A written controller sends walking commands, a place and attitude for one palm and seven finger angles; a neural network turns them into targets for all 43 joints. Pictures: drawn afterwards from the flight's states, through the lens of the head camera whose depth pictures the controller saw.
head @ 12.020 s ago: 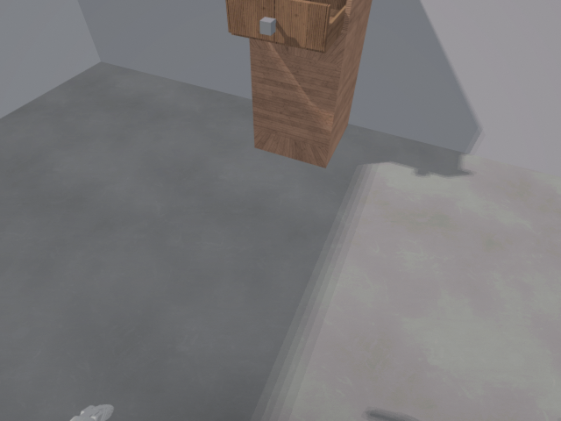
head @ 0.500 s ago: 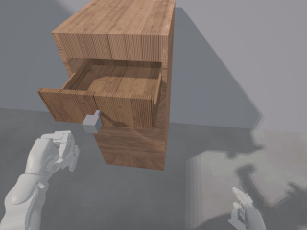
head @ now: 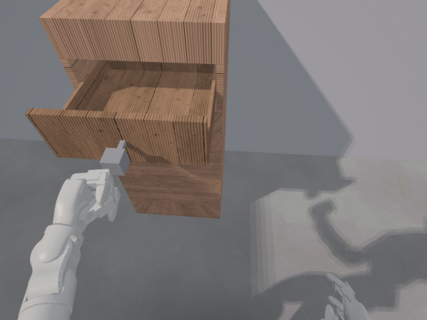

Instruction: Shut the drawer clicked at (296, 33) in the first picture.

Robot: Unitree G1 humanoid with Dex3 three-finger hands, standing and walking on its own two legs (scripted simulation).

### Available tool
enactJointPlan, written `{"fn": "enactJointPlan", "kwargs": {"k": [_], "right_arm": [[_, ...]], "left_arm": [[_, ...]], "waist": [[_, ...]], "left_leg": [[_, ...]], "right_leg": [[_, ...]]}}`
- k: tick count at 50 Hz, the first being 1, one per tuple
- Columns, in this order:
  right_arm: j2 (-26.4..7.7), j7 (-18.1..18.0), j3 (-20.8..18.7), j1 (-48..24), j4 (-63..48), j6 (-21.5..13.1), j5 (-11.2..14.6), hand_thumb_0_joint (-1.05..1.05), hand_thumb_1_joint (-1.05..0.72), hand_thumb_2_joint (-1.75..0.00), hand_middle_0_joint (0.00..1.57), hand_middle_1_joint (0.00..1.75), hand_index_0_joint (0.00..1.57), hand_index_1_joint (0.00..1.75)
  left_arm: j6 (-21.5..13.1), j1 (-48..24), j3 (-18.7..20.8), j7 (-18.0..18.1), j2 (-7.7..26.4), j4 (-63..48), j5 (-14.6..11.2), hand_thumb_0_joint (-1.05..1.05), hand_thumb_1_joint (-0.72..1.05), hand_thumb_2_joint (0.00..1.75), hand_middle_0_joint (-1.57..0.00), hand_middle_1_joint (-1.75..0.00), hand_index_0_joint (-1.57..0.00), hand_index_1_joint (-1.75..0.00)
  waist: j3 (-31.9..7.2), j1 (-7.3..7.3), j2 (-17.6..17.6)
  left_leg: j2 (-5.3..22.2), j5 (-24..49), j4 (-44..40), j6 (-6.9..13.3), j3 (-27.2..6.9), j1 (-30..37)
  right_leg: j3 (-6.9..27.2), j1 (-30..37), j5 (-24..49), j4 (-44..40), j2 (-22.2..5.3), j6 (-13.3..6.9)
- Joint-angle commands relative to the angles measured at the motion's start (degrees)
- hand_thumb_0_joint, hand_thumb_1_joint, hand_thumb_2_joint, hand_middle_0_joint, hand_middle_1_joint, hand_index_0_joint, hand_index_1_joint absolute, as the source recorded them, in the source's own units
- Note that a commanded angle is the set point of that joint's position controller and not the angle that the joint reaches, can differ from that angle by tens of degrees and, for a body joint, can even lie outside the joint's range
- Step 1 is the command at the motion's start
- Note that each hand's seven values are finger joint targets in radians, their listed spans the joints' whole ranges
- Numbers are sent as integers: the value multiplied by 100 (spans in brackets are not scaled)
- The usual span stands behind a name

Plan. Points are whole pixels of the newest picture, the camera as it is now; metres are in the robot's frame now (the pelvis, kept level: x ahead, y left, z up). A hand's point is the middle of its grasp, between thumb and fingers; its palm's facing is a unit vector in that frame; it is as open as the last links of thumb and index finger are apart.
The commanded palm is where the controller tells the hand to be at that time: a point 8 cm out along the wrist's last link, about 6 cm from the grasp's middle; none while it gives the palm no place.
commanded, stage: bring the fist close to the handle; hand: left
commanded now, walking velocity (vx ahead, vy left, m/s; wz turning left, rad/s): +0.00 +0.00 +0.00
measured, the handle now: (118, 154) +0.44 +0.24 +0.04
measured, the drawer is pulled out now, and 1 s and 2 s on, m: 0.22 0.22 0.12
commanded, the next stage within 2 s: push the drawer shut in 0.72 s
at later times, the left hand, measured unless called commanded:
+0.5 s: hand (132, 191) +0.34 +0.18 +0.04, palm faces -0.04 -1.00 -0.05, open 3.3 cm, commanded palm +0.31 +0.25 +0.04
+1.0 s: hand (129, 187) +0.36 +0.19 +0.04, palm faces -0.01 -1.00 -0.04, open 3.3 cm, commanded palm +0.34 +0.25 +0.04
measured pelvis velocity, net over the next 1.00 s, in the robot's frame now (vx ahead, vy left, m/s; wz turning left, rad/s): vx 0.00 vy -0.01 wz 0.00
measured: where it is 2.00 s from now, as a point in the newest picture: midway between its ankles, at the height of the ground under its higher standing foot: outside the picture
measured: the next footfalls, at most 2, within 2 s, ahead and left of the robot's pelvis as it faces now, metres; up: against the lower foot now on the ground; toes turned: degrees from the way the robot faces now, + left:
none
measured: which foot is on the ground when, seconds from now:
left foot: down 0.00-1.00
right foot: down 0.00-1.00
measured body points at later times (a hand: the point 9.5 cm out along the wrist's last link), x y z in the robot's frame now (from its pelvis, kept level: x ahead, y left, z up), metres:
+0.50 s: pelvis +0.00 +0.00 -0.02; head +0.06 +0.00 +0.43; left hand +0.34 +0.24 +0.04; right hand +0.12 -0.24 -0.12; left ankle -0.01 +0.11 -0.72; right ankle +0.02 -0.10 -0.72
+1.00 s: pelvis +0.00 -0.01 -0.02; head +0.06 -0.01 +0.43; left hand +0.35 +0.25 +0.04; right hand +0.14 -0.25 -0.12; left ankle -0.01 +0.11 -0.72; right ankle +0.02 -0.10 -0.72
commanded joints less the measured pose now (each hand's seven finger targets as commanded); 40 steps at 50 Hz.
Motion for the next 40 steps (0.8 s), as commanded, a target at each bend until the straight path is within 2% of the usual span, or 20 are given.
{"fn": "enactJointPlan", "kwargs": {"k": [1,5,6,9,11,12,15,18,19,21,23,24,25,26,29,32,35,37,39,40], "right_arm": [[-710,18,-319,-276,-792,-178,-4,0,-90,-90,20,30,20,30],[-700,69,-336,-208,-817,-65,-27,0,-90,-90,20,30,20,30],[-674,86,-340,-206,-819,-41,-27,0,-90,-90,20,30,20,30],[-729,94,-339,-138,-765,66,-35,0,-90,-90,20,30,20,30],[-696,105,-345,-161,-774,119,-17,0,-90,-90,20,30,20,30],[-686,112,-343,-149,-760,139,-14,0,-90,-90,20,30,20,30],[-725,124,-370,-50,-741,219,-41,0,-90,-90,20,30,20,30],[-701,139,-376,-32,-788,297,-56,0,-90,-90,20,30,20,30],[-722,145,-384,-2,-805,327,-62,0,-90,-90,20,30,20,30],[-680,170,-382,-6,-862,371,-55,0,-90,-90,20,30,20,30],[-678,179,-367,-13,-853,434,-34,0,-90,-90,20,30,20,30],[-707,178,-371,2,-882,460,-42,0,-90,-90,20,30,20,30],[-694,187,-358,-29,-916,485,-21,0,-90,-90,20,30,20,30],[-711,174,-359,-35,-890,516,-13,0,-90,-90,20,30,20,30],[-714,166,-360,-19,-933,562,-4,0,-90,-90,20,30,20,30],[-690,146,-369,-5,-909,565,4,0,-90,-90,20,30,20,30],[-691,143,-384,30,-897,550,-7,0,-90,-90,20,30,20,30],[-688,155,-365,10,-891,561,0,0,-90,-90,20,30,20,30],[-722,155,-374,3,-915,582,-10,0,-90,-90,20,30,20,30],[-709,157,-369,-13,-915,597,8,0,-90,-90,20,30,20,30]], "left_arm": [[-561,-1458,411,74,1075,-1008,-78,0,90,90,-140,-160,-140,-160],[-724,-1479,368,141,1024,-899,-23,0,90,90,-140,-160,-140,-160],[-767,-1571,243,146,880,-937,-13,0,90,90,-140,-160,-140,-160],[-851,-1807,275,191,989,-605,15,0,90,90,-140,-160,-140,-160],[-926,-2069,131,206,842,-516,72,0,90,90,-140,-160,-140,-160],[-963,-2234,51,223,772,-463,84,0,90,90,-140,-160,-140,-160],[-1059,-2381,79,288,825,-168,137,0,90,90,-140,-160,-140,-160],[-1154,-2545,246,326,1062,-287,184,0,90,90,-140,-160,-140,-160],[-1163,-2465,292,338,1144,-275,187,0,90,90,-140,-160,-140,-160],[-1152,-2273,279,339,1039,-398,131,0,90,90,-140,-160,-140,-160],[-1089,-2200,292,348,1032,-261,101,0,90,90,-140,-160,-140,-160],[-1062,-2049,387,342,1108,-163,72,0,90,90,-140,-160,-140,-160],[-1020,-1973,338,321,1017,-69,56,0,90,90,-140,-160,-140,-160],[-1009,-2111,464,322,1184,-59,52,0,90,90,-140,-160,-140,-160],[-1006,-2225,344,262,1108,-109,44,0,90,90,-140,-160,-140,-160],[-1072,-2439,315,212,1107,-228,38,0,90,90,-140,-160,-140,-160],[-1110,-2215,329,173,1080,-220,-12,0,90,90,-140,-160,-140,-160],[-1096,-2182,300,157,1071,-235,-7,0,90,90,-140,-160,-140,-160],[-1051,-2038,340,155,1112,-140,-20,0,90,90,-140,-160,-140,-160],[-1039,-2048,392,157,1162,-129,-2,0,90,90,-140,-160,-140,-160]], "waist": [[-1382,-12,-18],[-1521,-4,8],[-1524,-30,139],[-1373,-125,-227],[-1393,-148,108],[-1440,-174,189],[-1673,-198,-158],[-2040,-92,243],[-2135,-76,66],[-2300,-41,176],[-2028,-87,57],[-1978,-58,-164],[-1839,-78,-201],[-1725,-92,-74],[-1737,-151,-146],[-1929,-176,141],[-2048,-170,-62],[-1952,-165,80],[-1892,-162,-83],[-1810,-144,14]], "left_leg": [[-153,1344,-458,26,-230,25],[-131,1554,-350,-2,-253,-37],[-135,1598,-303,-9,-233,-2],[-109,1277,-224,-4,-276,-292],[-123,1183,-158,-19,-265,-320],[-118,1118,-125,-31,-292,-298],[-109,1085,15,-3,-308,-453],[-120,1364,98,-24,-295,-407],[-103,1475,124,-13,-325,-415],[-98,1722,134,-17,-275,-357],[-95,1554,105,-12,-258,-523],[-94,1488,107,15,-264,-633],[-109,1305,75,21,-222,-742],[-111,1219,57,14,-212,-802],[-115,1117,86,49,-200,-793],[-122,1102,110,44,-187,-659],[-113,1306,149,56,-205,-622],[-119,1346,129,38,-200,-651],[-121,1351,153,60,-196,-704],[-118,1307,132,42,-189,-742]], "right_leg": [[335,774,1233,-263,68,48],[300,708,1399,-78,73,26],[303,616,1452,-50,71,29],[284,404,1135,18,98,43],[299,220,1034,94,75,28],[279,97,924,137,82,21],[302,64,914,258,92,45],[342,240,1177,392,64,9],[336,307,1247,443,94,13],[352,453,1516,447,86,26],[342,400,1438,390,98,35],[351,459,1396,384,121,38],[377,458,1312,325,109,54],[389,419,1260,304,97,48],[425,430,1186,264,112,50],[440,395,1163,267,101,45],[436,521,1403,301,109,52],[422,494,1474,312,92,48],[438,518,1505,303,97,54],[427,473,1449,299,86,52]]}}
